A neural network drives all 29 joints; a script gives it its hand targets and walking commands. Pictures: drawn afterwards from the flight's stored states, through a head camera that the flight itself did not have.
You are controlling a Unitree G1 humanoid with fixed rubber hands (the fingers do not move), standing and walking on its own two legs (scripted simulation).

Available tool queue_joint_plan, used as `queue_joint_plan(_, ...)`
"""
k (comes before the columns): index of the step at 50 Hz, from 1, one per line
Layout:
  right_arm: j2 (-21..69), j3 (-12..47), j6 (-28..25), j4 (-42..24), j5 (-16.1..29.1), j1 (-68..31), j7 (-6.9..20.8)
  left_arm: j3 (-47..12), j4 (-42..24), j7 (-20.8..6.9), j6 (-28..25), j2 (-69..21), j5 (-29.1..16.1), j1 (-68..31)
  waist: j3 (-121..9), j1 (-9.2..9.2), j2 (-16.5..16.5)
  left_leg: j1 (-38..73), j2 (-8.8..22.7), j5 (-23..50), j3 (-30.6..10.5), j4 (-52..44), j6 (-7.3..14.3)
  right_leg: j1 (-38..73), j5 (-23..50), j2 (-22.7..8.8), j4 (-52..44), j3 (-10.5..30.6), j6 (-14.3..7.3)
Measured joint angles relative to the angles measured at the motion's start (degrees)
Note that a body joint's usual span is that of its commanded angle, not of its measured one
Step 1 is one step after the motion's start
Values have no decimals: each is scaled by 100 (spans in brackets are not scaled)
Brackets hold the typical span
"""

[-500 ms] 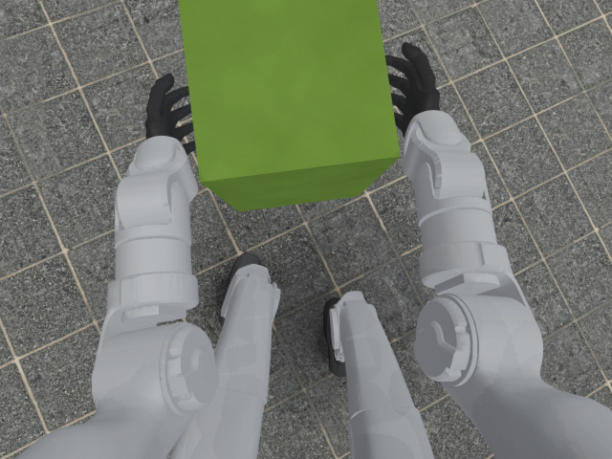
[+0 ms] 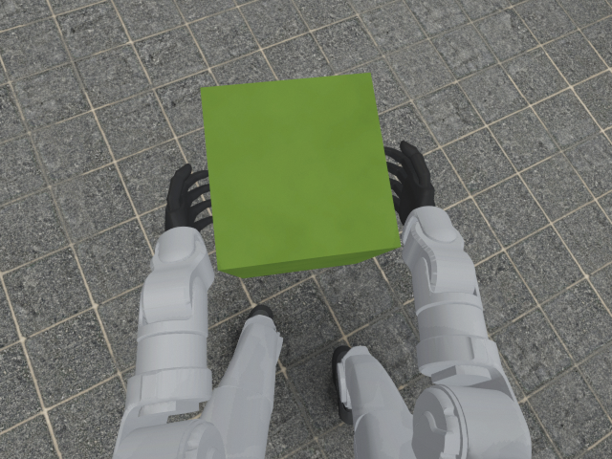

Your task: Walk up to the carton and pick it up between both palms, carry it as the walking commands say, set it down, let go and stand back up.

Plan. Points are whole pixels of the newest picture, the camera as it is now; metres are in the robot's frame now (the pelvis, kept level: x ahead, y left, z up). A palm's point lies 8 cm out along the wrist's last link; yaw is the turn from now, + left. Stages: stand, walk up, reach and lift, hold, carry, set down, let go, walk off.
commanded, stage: reach and lift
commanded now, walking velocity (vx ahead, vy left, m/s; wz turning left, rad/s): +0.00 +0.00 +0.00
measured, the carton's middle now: (295, 194) +0.44 +0.06 -0.12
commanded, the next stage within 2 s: none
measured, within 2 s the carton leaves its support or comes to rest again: neither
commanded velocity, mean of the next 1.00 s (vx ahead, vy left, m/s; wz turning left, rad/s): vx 0.00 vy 0.00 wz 0.00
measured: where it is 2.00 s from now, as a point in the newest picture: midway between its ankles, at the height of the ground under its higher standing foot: (301, 377)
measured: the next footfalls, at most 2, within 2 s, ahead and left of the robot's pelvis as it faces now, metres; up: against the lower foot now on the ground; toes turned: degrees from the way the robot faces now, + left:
none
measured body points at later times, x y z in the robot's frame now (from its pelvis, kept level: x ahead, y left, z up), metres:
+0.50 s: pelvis +0.05 -0.04 +0.03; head -0.01 -0.04 +0.48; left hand +0.36 +0.14 +0.07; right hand +0.41 -0.15 +0.09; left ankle +0.16 +0.12 -0.69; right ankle +0.08 -0.17 -0.69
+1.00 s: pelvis +0.13 -0.06 +0.05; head +0.09 -0.03 +0.50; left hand +0.42 +0.08 +0.07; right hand +0.41 -0.21 +0.09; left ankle +0.16 +0.12 -0.69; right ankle +0.08 -0.18 -0.69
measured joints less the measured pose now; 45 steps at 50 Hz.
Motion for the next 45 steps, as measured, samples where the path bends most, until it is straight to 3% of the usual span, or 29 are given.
queue_joint_plan(5,-97,40,119,396,-31,-385,-81,31,214,36,169,175,-16,-220,-66,-20,-135,312,39,152,6,-232,-81,187,91,20,-13,24,-44)
queue_joint_plan(10,-235,-234,353,1062,-156,-657,-42,29,878,102,407,229,85,-476,-723,15,-260,362,63,138,-140,-419,-188,167,190,38,-137,-85,-181)
queue_joint_plan(17,-57,-492,574,2123,-702,-207,-109,150,1791,-132,819,184,562,27,-2552,-121,-428,678,103,8,-202,-1003,-198,380,270,-84,-671,-186,-311)
queue_joint_plan(22,6,-272,777,2244,-720,363,-157,434,1891,-302,994,-76,985,516,-3222,67,-231,1500,187,72,13,-1384,-133,1032,206,-146,-937,-44,-311)
queue_joint_plan(29,113,-18,920,2520,-876,689,-175,970,1681,-449,1311,-303,1371,852,-3290,392,5,2298,44,-577,211,-1485,26,1579,38,-507,-1009,-101,-308)
queue_joint_plan(32,229,205,1112,2311,-920,792,-258,805,1476,-427,1459,-141,1157,922,-3007,310,18,2452,92,-312,120,-1632,-41,1731,74,-488,-1131,-198,-286)
queue_joint_plan(38,352,775,1478,729,-481,1697,-399,-239,690,-290,1607,201,407,1431,-2759,176,-198,2547,307,-185,-12,-1983,-185,1977,376,-347,-1769,-341,-385)
queue_joint_plan(45,564,566,1982,-248,-318,2178,-446,-474,279,-487,1546,44,527,1961,-3131,-114,-394,2676,434,-239,97,-2317,-170,2096,310,-291,-2157,-261,-427)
